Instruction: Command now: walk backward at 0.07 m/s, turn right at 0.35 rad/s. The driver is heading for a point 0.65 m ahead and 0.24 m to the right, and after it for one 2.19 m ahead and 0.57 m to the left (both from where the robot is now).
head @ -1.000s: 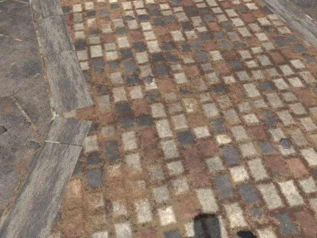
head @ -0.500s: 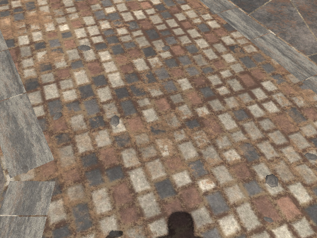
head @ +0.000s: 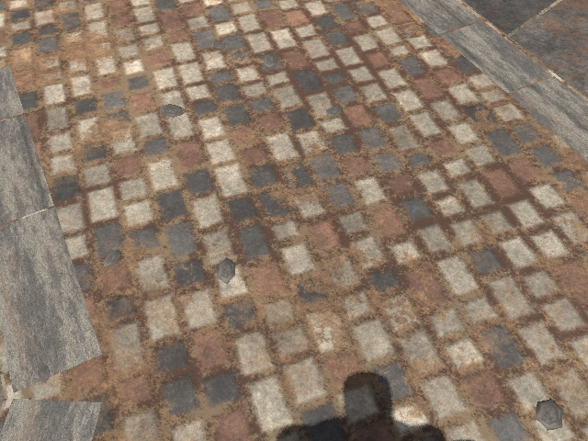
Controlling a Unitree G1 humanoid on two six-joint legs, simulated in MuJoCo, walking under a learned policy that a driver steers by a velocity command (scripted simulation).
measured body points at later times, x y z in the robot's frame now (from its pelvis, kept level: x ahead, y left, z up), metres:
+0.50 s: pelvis +0.08 +0.00 +0.01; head +0.09 +0.00 +0.46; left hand +0.30 +0.22 -0.10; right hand +0.05 -0.29 -0.11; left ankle +0.08 +0.13 -0.74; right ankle +0.09 -0.17 -0.70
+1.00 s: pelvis +0.25 -0.16 +0.00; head +0.27 -0.20 +0.45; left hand +0.38 +0.09 -0.12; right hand +0.33 -0.47 -0.10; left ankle +0.51 -0.13 -0.69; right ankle +0.11 -0.17 -0.74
